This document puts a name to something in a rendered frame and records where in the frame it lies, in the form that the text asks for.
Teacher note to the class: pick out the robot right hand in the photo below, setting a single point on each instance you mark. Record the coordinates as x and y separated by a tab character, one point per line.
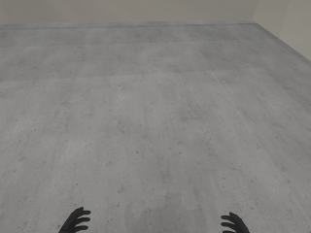
239	226

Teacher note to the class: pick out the robot left hand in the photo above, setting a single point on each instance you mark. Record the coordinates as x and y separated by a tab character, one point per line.
69	225

